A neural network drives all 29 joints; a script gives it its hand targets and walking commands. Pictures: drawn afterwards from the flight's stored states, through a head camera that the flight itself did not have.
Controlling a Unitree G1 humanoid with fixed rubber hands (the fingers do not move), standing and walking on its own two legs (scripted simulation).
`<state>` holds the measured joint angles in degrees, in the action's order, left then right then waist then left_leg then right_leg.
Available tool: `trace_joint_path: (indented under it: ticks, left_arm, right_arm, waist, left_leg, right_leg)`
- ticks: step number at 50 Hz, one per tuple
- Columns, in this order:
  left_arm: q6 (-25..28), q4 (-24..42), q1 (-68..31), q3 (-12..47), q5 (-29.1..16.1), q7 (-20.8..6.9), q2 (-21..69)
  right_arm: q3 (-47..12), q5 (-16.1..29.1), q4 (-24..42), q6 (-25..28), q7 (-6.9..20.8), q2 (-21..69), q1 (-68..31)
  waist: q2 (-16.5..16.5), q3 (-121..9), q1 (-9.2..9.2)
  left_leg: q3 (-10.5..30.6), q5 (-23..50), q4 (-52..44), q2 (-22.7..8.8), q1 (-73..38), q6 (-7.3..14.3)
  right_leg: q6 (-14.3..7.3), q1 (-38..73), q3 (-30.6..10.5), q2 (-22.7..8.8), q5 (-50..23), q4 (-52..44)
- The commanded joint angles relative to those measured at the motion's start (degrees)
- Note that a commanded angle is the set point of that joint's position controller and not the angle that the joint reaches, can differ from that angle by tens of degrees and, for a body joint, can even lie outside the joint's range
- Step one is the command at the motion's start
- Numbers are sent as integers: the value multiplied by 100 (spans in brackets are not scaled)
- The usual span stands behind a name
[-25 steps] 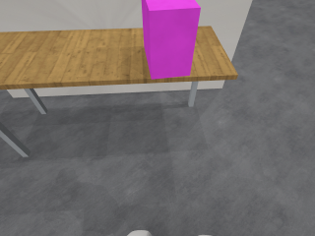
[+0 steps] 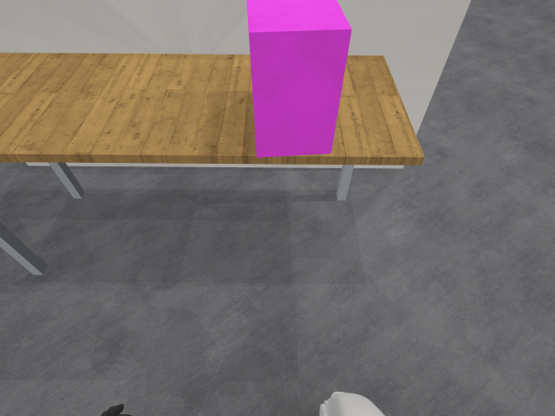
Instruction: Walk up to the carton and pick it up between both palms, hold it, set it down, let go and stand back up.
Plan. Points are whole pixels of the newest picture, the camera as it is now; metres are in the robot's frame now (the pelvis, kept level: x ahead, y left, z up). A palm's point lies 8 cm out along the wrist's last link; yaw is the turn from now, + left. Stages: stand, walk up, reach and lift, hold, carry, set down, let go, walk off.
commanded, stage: walk up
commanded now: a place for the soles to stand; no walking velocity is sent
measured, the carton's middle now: (289, 68) +0.81 +0.02 +0.07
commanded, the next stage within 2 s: none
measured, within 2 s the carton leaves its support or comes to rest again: neither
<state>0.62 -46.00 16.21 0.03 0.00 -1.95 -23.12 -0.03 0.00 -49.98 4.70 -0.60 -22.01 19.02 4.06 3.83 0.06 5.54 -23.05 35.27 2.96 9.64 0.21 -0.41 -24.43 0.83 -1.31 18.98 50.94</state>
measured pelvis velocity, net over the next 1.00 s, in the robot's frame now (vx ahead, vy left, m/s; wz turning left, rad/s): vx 0.14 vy -0.21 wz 0.02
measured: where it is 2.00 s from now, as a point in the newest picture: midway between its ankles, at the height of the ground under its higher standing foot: (307, 398)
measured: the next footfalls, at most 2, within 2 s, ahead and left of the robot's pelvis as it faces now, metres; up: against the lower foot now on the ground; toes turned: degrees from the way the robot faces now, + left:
right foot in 0.06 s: +0.12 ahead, -0.11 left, +0.00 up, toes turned -2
left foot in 0.42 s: +0.13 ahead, +0.00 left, +0.00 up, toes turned -2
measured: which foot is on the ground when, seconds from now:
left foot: down 0.00-0.06, up 0.08-0.40, down 0.42-0.58, up 0.60-1.00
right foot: up 0.00-0.04, down 0.06-0.38, up 0.40-0.56, down 0.58-1.00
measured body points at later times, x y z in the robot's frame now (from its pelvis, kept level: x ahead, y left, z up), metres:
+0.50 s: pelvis +0.06 -0.16 +0.00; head +0.07 -0.17 +0.44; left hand +0.19 +0.15 -0.10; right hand +0.05 -0.48 -0.13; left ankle +0.09 +0.00 -0.72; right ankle +0.06 -0.25 -0.65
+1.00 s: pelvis +0.14 -0.21 +0.00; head +0.17 -0.25 +0.45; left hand +0.18 +0.11 -0.08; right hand +0.20 -0.53 -0.14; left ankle +0.15 -0.08 -0.68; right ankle +0.08 -0.32 -0.72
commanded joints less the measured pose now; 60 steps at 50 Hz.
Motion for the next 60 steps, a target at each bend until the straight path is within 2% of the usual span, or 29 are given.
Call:
trace_joint_path:
  ticks: [1, 2, 3, 5, 7, 11, 15, 16, 17, 18, 19, 20, 21, 22, 24, 26, 27, 29, 31, 32, 34, 36, 41, 50, 54, 55, 56, 58, 60]
  left_arm:
    - [480, 167, 472, -725, 73, 35, -1192]
    - [562, -39, 1299, -897, 163, 103, -1687]
    - [590, -23, 1232, -931, 144, 144, -1994]
    - [498, 100, 758, -929, 66, 154, -2004]
    - [483, 182, 171, -894, 7, 161, -1633]
    - [409, 306, -207, -904, -33, 140, -1365]
    - [111, 851, -1425, -952, 14, 146, -1331]
    - [20, 1105, -2211, -1003, 7, 160, -1362]
    - [-17, 1268, -2534, -887, -24, 200, -1172]
    - [-35, 1125, -1345, -705, -116, 226, -647]
    - [-24, 833, -57, -588, -18, 210, -780]
    - [-23, 408, 1018, -653, -70, 125, -1041]
    - [-76, 214, 1565, -726, -195, 52, -1236]
    - [-156, 338, 1305, -761, -123, -32, -1365]
    - [-136, 405, 579, -857, -103, -141, -1477]
    - [145, 82, 685, -836, -38, -35, -1381]
    - [288, -217, 1408, -869, -10, 66, -1334]
    - [406, -179, 1629, -859, 217, 234, -1664]
    - [401, 214, 680, -941, 78, 317, -2366]
    - [447, 347, 89, -984, 74, 357, -2302]
    - [582, 270, 66, -932, 26, 396, -1928]
    - [636, 184, 489, -879, -61, 407, -1567]
    - [618, 111, 1307, -859, -89, 442, -1489]
    - [474, 242, 1068, -805, -47, 525, -1609]
    - [483, 482, 214, -759, -46, 507, -1683]
    - [506, 546, 1, -665, -58, 476, -1467]
    - [540, 527, 460, -475, -92, 432, -894]
    - [429, 306, 666, -519, -52, 485, -1367]
    - [407, 275, 441, -522, -59, 459, -1511]
  right_arm:
    - [705, -32, 562, 106, -42, -1666, -297]
    - [519, 35, 616, 111, -11, -1062, -162]
    - [383, 100, 526, 81, 7, -789, 248]
    - [535, 46, 217, -63, -52, -1470, 317]
    - [615, 39, -32, -144, 19, -1527, 468]
    - [693, 111, -182, -265, 62, -1408, 1535]
    - [797, 136, -313, -304, -133, -1467, 2760]
    - [907, 82, -341, -263, -216, -1562, 3467]
    - [992, 71, -468, -200, -313, -1451, 3600]
    - [894, 6, -123, -173, -420, -1252, 1812]
    - [683, 70, 363, -180, -437, -1061, 7]
    - [634, -15, 680, -199, -382, -1292, -902]
    - [554, -81, 780, -206, -331, -1429, -1375]
    - [632, -203, 874, -111, -333, -2055, -2124]
    - [638, -257, 705, -17, -197, -1963, -2055]
    - [692, -294, 569, -201, -21, -1709, -1110]
    - [645, -324, 456, -301, 3, -1426, -720]
    - [352, -167, 324, -347, 13, -700, 129]
    - [537, -91, 415, -343, -18, -1313, 289]
    - [629, -103, 403, -285, -40, -1598, -106]
    - [714, -38, 223, -317, 14, -1683, -345]
    - [706, -65, 208, -409, 75, -1431, -251]
    - [612, -74, 529, -486, 139, -1244, -796]
    - [549, -224, 851, -450, 245, -1151, -1422]
    - [632, -294, 577, -297, 312, -1201, -333]
    - [767, -331, 272, -219, 273, -1443, 625]
    - [922, -326, 216, -194, 202, -1848, 959]
    - [893, -102, 334, -263, 175, -2026, 540]
    - [801, -101, 432, -321, 185, -1622, -17]
  waist:
    - [-718, -507, 496]
    - [676, -1073, 817]
    - [1408, -1009, 561]
    - [348, -165, 355]
    - [-52, 646, 29]
    - [1430, 364, -425]
    - [1327, -220, -1254]
    - [888, -249, -1958]
    - [-538, -257, -2263]
    - [-2292, -532, -1062]
    - [-986, -572, 174]
    - [-1123, -649, 805]
    - [-730, -768, 1113]
    - [-1312, 116, 1202]
    - [-1855, 1032, 895]
    - [-1258, 588, 540]
    - [-231, 112, 806]
    - [853, 140, 546]
    - [732, -263, 62]
    - [406, 298, -52]
    - [-330, 883, -84]
    - [-57, 856, -72]
    - [365, -6, 306]
    - [435, 14, 435]
    - [355, -659, -329]
    - [-242, -1163, -858]
    - [-1642, -1589, -795]
    - [-1219, -881, -564]
    - [-629, 211, -307]
  left_leg:
    - [919, 2853, 714, -1143, 408, 897]
    - [353, 1664, 2458, -397, 1350, 479]
    - [186, -598, 3202, 378, 2673, 217]
    - [465, -373, 3695, 88, 3030, 355]
    - [527, 502, 3547, -182, 2658, 273]
    - [-288, 240, 2597, 221, 1191, 6]
    - [-1370, -318, -265, 339, -271, 69]
    - [-1692, 329, -2064, -19, -851, 626]
    - [-1231, 2266, -3418, -612, -1534, 857]
    - [1644, 3149, -2130, -1629, -2371, 1217]
    - [2146, 1735, -1386, -1967, -685, 1206]
    - [1924, 69, -1491, -1994, 1049, 1206]
    - [1275, -120, -1574, -1826, 1889, 1148]
    - [1940, -1522, -2479, -2382, 3680, 1363]
    - [1554, -1868, -2620, -2041, 3663, 1004]
    - [442, -922, -389, -1115, 2617, 768]
    - [-184, -422, 1953, -420, 2448, 613]
    - [436, -1047, 3834, 396, 3477, 354]
    - [1078, -1008, 4276, 375, 3374, 295]
    - [1116, -561, 4501, 60, 3580, 219]
    - [1058, 475, 3863, -203, 3767, 116]
    - [687, 765, 3374, -212, 3421, 167]
    - [235, 653, 2808, -24, 3347, 177]
    - [-250, 202, 818, -437, 2986, 225]
    - [-132, 863, -651, -548, 924, 636]
    - [213, 1464, -1218, -442, -759, 854]
    - [1853, 1775, -1250, -1404, -1981, 989]
    - [3990, 813, -1870, -2123, -1694, 1180]
    - [2849, 912, -1976, -1711, -483, 698]
  right_leg:
    - [-333, 1676, -666, -330, -282, -2910]
    - [-265, 2968, -1686, -948, -19, -3301]
    - [-262, 3624, -3171, -1824, 131, -3546]
    - [-112, 2462, -4052, -2290, 1841, -4211]
    - [843, 1551, -2486, -1497, 1479, -4424]
    - [2129, 1493, -51, -153, -3607, -4208]
    - [2528, 1840, 969, 332, -6805, -3018]
    - [2538, 1437, 1203, 852, -7465, -642]
    - [1703, 566, 961, 1080, -6199, 2047]
    - [636, -1486, -665, 764, 1123, 3674]
    - [-26, -753, -2104, -175, 1058, 3070]
    - [-308, 512, -2118, -437, 1552, 3181]
    - [-380, 1201, -2045, -380, 1684, 3123]
    - [-281, 1554, -1392, 31, 1024, 3320]
    - [-249, 1279, -1098, -380, 1136, 1050]
    - [-173, 1928, -959, -437, 1433, -2169]
    - [103, 2784, -1043, -214, 876, -3271]
    - [568, 2662, -2620, -863, 149, -2641]
    - [-432, 1884, -5493, -2231, 1840, -4240]
    - [-415, 1631, -5670, -2313, 2467, -4565]
    - [144, 1852, -3623, -1743, 465, -3669]
    - [455, 2030, -2433, -1224, -1946, -3087]
    - [380, 3364, -1658, -971, -4337, -2560]
    - [-523, 3443, -1682, -1300, -4081, -2367]
    - [-758, 2492, -1117, -1165, -3943, -1183]
    - [-430, 1524, -741, -565, -3387, 388]
    - [-94, 89, -478, 182, -266, 1567]
    - [-126, -1279, -713, 584, 1527, 1994]
    - [-188, -1074, -687, 208, 847, 1771]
